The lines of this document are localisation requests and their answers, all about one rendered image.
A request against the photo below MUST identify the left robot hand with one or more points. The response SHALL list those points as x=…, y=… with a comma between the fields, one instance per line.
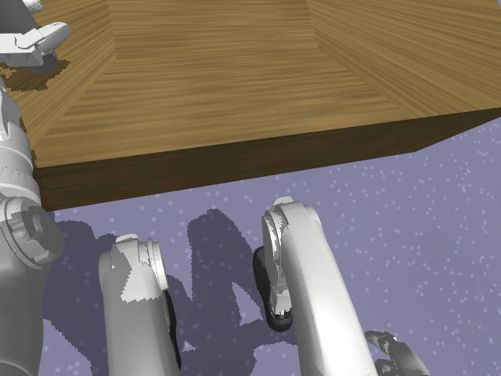
x=19, y=50

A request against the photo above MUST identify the left robot arm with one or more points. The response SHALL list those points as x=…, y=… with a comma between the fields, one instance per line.
x=29, y=243

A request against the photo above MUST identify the can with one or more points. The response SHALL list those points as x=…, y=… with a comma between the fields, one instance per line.
x=16, y=18

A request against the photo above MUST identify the right robot foot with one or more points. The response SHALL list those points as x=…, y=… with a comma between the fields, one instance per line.
x=276, y=322

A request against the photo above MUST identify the left robot foot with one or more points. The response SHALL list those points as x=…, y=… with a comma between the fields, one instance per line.
x=172, y=328

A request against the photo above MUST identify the right robot hand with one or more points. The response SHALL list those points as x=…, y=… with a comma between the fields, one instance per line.
x=404, y=362

